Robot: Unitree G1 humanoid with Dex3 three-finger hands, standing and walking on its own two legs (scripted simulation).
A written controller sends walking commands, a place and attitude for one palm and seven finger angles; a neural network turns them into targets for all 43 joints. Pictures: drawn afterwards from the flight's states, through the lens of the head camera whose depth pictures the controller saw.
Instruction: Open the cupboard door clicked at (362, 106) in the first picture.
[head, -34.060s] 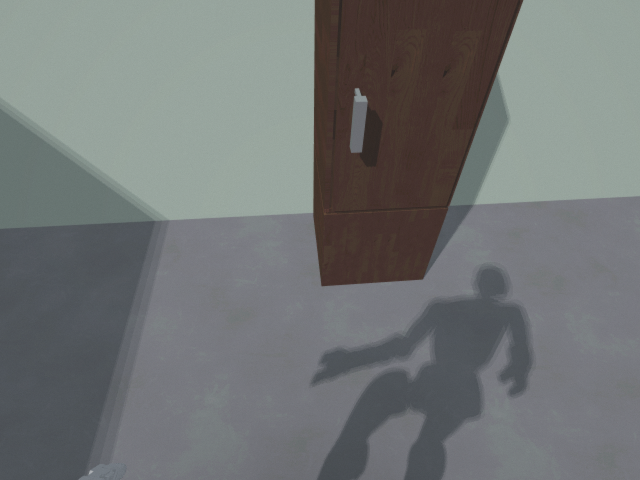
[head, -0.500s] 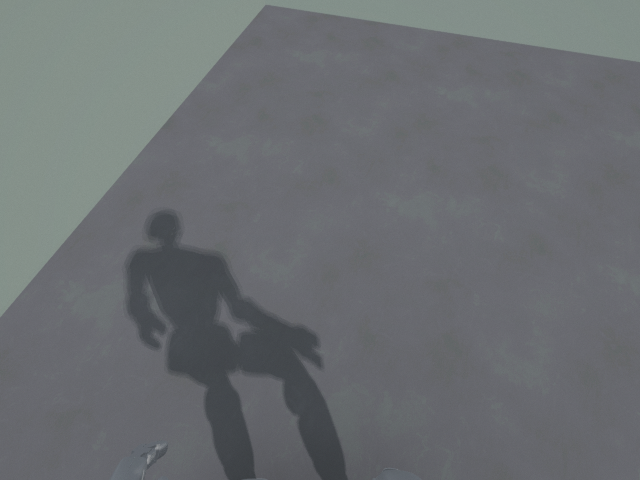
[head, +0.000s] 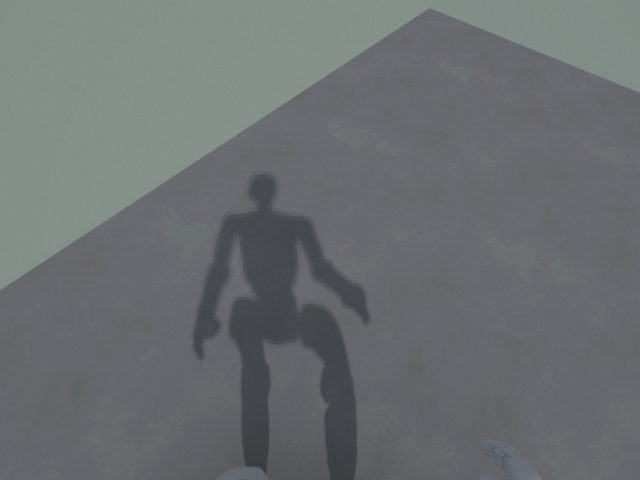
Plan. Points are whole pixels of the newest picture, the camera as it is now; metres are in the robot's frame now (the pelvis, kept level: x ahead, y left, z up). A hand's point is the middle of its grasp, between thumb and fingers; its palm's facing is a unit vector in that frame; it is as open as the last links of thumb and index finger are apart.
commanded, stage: turn to face it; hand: left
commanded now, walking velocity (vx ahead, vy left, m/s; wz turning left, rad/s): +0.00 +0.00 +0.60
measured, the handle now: out of the picture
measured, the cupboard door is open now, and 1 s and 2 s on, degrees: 44 44 44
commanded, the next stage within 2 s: none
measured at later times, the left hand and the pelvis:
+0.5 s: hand out of the picture +0.04 +0.16 -0.14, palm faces +0.25 -0.94 -0.25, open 7.4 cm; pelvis +0.01 -0.04 +0.02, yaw +17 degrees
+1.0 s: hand out of the picture +0.01 +0.22 -0.14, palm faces +0.52 -0.81 -0.26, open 7.4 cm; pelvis +0.02 -0.03 +0.02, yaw +33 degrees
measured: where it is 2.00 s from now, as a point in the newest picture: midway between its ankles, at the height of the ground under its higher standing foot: outside the picture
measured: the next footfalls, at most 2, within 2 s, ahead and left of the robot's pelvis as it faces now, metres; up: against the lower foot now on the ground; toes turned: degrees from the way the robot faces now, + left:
right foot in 0.30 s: +0.07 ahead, -0.16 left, +0.00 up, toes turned +7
left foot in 0.64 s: +0.02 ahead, +0.09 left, +0.00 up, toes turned +28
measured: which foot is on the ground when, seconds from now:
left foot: down 0.00-0.30, up 0.32-0.62, down 0.64-1.00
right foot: up 0.00-0.28, down 0.30-0.64, up 0.66-1.00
